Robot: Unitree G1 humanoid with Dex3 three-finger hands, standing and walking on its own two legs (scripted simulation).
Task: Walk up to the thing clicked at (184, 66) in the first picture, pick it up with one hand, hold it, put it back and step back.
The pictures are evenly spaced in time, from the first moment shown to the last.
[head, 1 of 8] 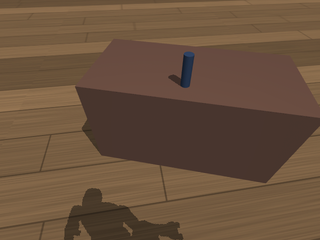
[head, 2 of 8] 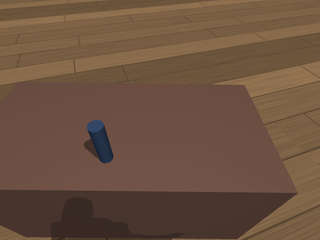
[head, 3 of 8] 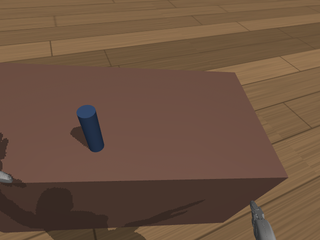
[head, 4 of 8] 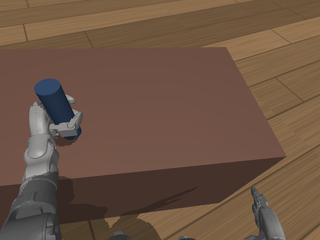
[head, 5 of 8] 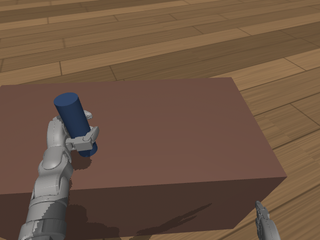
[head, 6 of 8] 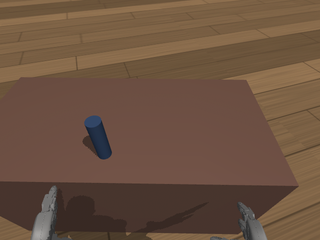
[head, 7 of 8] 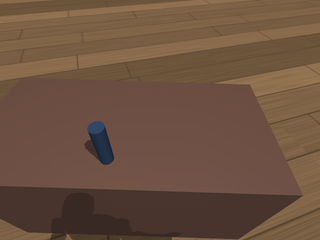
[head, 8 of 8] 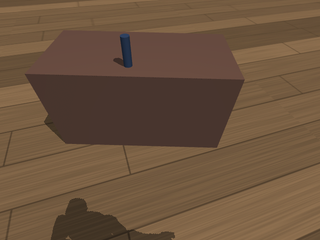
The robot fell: no
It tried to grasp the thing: yes
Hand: left
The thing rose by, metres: 0.23
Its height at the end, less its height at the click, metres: +0.00
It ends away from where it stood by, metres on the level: 0.02
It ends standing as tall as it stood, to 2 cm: yes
